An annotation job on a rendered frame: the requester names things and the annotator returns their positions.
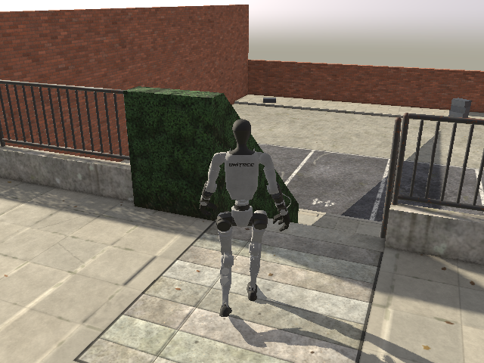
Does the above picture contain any robot left upper arm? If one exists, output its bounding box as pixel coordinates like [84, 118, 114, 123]
[205, 152, 226, 193]

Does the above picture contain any left robot forearm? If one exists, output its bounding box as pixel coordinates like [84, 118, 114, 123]
[200, 181, 213, 206]

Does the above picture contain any right robot hand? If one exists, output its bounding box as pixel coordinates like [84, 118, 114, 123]
[273, 213, 290, 231]

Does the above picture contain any right robot foot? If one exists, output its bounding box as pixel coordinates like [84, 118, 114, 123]
[247, 282, 257, 301]

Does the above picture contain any right robot shin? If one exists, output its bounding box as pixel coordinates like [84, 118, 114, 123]
[250, 244, 262, 291]

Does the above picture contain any robot right upper arm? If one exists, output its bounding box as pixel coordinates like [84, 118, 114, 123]
[257, 152, 279, 194]

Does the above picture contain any left robot hand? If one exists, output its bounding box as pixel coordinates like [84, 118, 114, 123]
[199, 203, 217, 216]

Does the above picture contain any right robot forearm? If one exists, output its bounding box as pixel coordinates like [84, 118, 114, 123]
[271, 183, 288, 216]

